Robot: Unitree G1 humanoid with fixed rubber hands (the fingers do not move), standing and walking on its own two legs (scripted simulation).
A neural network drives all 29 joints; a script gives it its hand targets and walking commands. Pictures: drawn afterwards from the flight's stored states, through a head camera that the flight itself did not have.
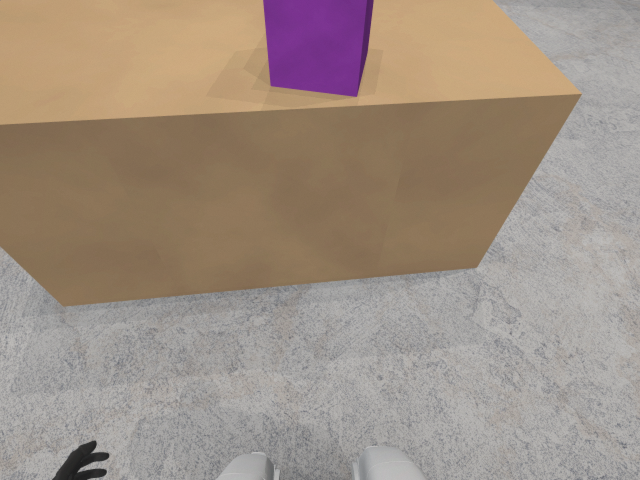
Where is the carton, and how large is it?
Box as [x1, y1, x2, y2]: [263, 0, 373, 96]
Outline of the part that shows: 263,0 271,85 356,96 367,52 373,0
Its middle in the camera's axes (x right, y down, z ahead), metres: +0.01 -0.50 +0.85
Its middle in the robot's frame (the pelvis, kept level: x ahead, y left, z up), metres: +0.98 -0.07 +0.11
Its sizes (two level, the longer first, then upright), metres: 0.210 0.200 0.250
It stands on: a pedestal, 0.72 m high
